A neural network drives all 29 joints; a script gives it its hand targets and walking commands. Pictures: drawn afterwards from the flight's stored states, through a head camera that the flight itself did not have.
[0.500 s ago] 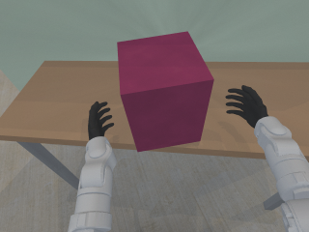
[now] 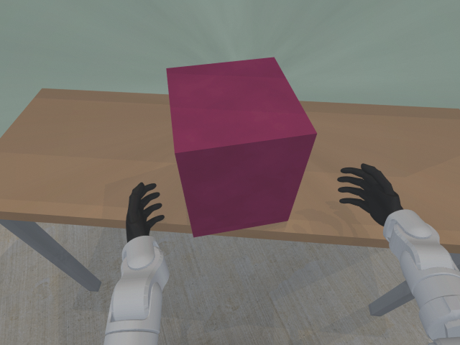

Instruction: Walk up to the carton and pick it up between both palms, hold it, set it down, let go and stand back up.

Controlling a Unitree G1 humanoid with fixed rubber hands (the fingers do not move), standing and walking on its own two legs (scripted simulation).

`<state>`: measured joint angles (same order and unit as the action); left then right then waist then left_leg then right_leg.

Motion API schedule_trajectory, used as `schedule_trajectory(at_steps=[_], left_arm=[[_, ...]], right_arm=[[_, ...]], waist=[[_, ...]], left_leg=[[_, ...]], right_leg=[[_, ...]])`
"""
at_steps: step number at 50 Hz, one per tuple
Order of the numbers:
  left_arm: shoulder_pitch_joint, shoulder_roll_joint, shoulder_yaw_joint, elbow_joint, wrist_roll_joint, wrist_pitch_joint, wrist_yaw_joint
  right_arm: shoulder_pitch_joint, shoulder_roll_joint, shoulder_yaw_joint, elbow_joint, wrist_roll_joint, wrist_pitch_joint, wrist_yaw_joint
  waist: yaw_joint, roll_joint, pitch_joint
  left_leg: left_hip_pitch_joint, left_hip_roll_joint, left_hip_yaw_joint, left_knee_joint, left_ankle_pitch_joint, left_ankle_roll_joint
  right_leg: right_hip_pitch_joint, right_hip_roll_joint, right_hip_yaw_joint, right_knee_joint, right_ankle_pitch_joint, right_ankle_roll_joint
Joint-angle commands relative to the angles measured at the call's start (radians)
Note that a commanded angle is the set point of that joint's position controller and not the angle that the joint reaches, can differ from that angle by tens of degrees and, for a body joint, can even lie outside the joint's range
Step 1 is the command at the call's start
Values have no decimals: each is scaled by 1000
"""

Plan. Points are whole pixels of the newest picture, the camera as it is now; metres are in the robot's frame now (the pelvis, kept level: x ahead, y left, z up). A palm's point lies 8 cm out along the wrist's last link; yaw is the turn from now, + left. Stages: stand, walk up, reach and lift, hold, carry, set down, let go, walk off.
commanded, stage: set down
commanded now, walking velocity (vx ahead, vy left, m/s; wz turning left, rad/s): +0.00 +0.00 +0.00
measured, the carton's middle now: (232, 151) +0.48 +0.05 +0.07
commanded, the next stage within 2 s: none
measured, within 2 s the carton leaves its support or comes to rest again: neither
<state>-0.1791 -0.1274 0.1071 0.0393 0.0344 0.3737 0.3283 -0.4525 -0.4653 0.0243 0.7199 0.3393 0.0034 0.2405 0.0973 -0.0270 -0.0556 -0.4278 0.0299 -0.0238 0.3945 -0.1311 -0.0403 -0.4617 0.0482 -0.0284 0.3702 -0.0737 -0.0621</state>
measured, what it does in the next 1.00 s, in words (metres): stands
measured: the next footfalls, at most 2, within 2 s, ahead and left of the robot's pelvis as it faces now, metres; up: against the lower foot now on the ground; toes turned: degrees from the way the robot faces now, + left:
none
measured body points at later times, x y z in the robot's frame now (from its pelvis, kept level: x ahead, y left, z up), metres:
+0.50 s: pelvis +0.03 +0.01 +0.00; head +0.01 +0.01 +0.45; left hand +0.26 +0.20 +0.05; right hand +0.29 -0.25 +0.04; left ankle +0.03 +0.15 -0.74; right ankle +0.06 -0.08 -0.74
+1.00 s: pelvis +0.03 +0.01 +0.00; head +0.00 +0.01 +0.45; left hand +0.23 +0.19 +0.03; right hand +0.25 -0.25 +0.02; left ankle +0.03 +0.15 -0.74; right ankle +0.06 -0.08 -0.74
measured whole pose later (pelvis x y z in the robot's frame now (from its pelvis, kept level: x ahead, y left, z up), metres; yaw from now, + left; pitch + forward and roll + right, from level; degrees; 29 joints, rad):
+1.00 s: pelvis +0.03 +0.01 +0.00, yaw +0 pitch -1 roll +0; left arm 0.31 -0.12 0.04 -0.12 0.03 0.28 0.28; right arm 0.18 -0.47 0.02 0.33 0.41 -0.05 0.24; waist 0.01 -0.01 -0.06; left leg -0.18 0.03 -0.03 0.39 -0.20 -0.04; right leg -0.21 0.05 -0.03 0.37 -0.15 -0.06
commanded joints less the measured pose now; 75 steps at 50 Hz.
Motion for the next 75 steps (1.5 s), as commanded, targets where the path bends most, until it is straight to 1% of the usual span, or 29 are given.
schedule_trajectory(at_steps=[1,3,5,6,9,14,15,17,18,20,24,27,29,30,36,39,40,41,45,48,51,56,57,61,63,68,69,70,75], left_arm=[[-87,44,-187,-457,-61,-117,-38],[1,38,-180,-456,-48,-135,-56],[95,31,-176,-450,-34,-148,-67],[128,28,-178,-454,-30,-155,-69],[191,29,-169,-467,-21,-169,-68],[226,36,-170,-471,-5,-183,-52],[225,39,-171,-473,-5,-185,-49],[236,40,-184,-478,-10,-186,-43],[230,43,-183,-472,-9,-187,-40],[226,46,-197,-469,-13,-184,-33],[210,50,-210,-451,-12,-168,-24],[212,56,-216,-445,-12,-150,-17],[228,56,-221,-444,-16,-138,-15],[223,55,-223,-452,-17,-133,-12],[298,65,-221,-490,-14,-119,-22],[343,76,-212,-467,-9,-122,-38],[346,82,-205,-481,-8,-126,-39],[358,83,-205,-461,-6,-127,-45],[351,112,-194,-454,-9,-143,-53],[340,135,-185,-420,-17,-147,-61],[319,145,-188,-398,-28,-148,-64],[311,157,-181,-313,-34,-128,-81],[314,159,-177,-288,-33,-120,-87],[327,173,-152,-244,-24,-103,-106],[340,180,-147,-224,-21,-98,-116],[390,195,-134,-182,-13,-101,-139],[397,203,-126,-198,-13,-106,-141],[409,208,-123,-175,-13,-107,-148],[475,225,-115,-175,-12,-148,-166]], right_arm=[[-65,-257,-104,-391,71,-136,-3],[14,-270,-93,-413,84,-161,-4],[100,-280,-86,-434,90,-181,0],[128,-284,-83,-441,96,-191,2],[192,-285,-64,-473,110,-209,7],[264,-262,-42,-491,129,-209,22],[266,-257,-40,-504,131,-207,23],[289,-259,-45,-516,131,-200,28],[287,-253,-44,-525,129,-197,29],[298,-256,-60,-521,122,-188,31],[309,-249,-84,-507,104,-160,31],[314,-250,-103,-522,98,-140,29],[333,-262,-118,-530,92,-128,27],[330,-268,-126,-534,94,-122,27],[416,-267,-132,-582,88,-106,17],[471,-250,-125,-594,78,-101,9],[476,-248,-126,-605,82,-101,8],[493,-242,-126,-595,74,-98,6],[503,-227,-131,-624,59,-95,-2],[513,-205,-139,-642,35,-89,-11],[515,-189,-158,-655,12,-83,-17],[524,-153,-167,-643,-19,-64,-29],[528,-143,-165,-636,-28,-58,-33],[550,-118,-162,-638,-50,-46,-50],[563,-106,-159,-636,-63,-43,-59],[611,-77,-147,-616,-89,-47,-79],[618,-77,-147,-630,-88,-51,-83],[629,-69,-143,-613,-97,-53,-89],[686,-50,-125,-607,-115,-87,-105]], waist=[[-68,-73,-597],[-77,-88,-538],[-85,-99,-451],[-87,-95,-417],[-77,-108,-322],[-68,-112,-189],[-64,-116,-176],[-69,-119,-151],[-64,-120,-140],[-73,-120,-124],[-81,-122,-84],[-83,-114,-80],[-90,-113,-81],[-91,-102,-84],[-100,-105,-77],[-104,-118,-60],[-102,-115,-59],[-106,-116,-46],[-100,-118,-26],[-95,-143,3],[-95,-142,11],[-91,-146,34],[-95,-151,42],[-87,-150,46],[-90,-153,48],[-89,-144,46],[-83,-140,36],[-86,-141,42],[-83,-128,21]], left_leg=[[220,-17,-5,1,247,9],[214,-17,-1,-12,291,11],[211,-17,0,-28,300,14],[216,-18,1,-31,305,14],[217,-23,7,-42,289,18],[212,-24,18,-56,191,28],[212,-25,21,-59,173,31],[222,-23,21,-69,135,33],[219,-24,25,-70,109,35],[225,-21,25,-77,66,37],[231,-18,23,-94,-25,42],[248,-15,21,-107,-67,36],[263,-15,21,-112,-69,32],[271,-15,19,-112,-67,29],[310,-18,26,-104,3,23],[310,-22,30,-99,20,25],[303,-24,31,-95,27,26],[303,-25,31,-95,19,26],[276,-27,30,-94,-18,31],[244,-28,30,-97,-74,38],[227,-26,26,-102,-121,42],[221,-29,30,-110,-146,49],[223,-30,32,-111,-143,50],[235,-34,38,-117,-105,51],[240,-38,41,-114,-75,52],[248,-47,50,-105,-2,46],[255,-47,51,-101,21,45],[254,-52,56,-98,32,44],[250,-61,61,-85,105,32]], right_leg=[[587,-2,81,18,219,-15],[624,-3,81,12,293,-12],[630,-3,80,-2,311,-9],[623,-3,79,-9,317,-10],[594,-4,82,-29,289,-9],[523,-16,99,-63,134,-16],[510,-18,103,-67,107,-17],[480,-23,105,-78,54,-19],[463,-27,112,-83,15,-19],[433,-35,117,-94,-52,-20],[376,-50,134,-121,-194,-21],[349,-51,138,-132,-256,-25],[343,-47,133,-132,-257,-25],[340,-44,131,-129,-256,-28],[368,-36,121,-119,-165,-28],[382,-39,124,-119,-137,-26],[388,-43,131,-119,-141,-26],[382,-44,133,-122,-146,-25],[373,-56,149,-126,-209,-23],[361,-72,167,-137,-293,-16],[345,-84,177,-144,-368,-14],[333,-98,188,-162,-423,-10],[337,-100,189,-166,-421,-7],[356,-99,179,-168,-382,-1],[364,-97,175,-164,-348,2],[395,-84,152,-142,-231,5],[401,-83,151,-136,-207,6],[408,-81,146,-131,-177,8],[448,-67,124,-92,9,14]])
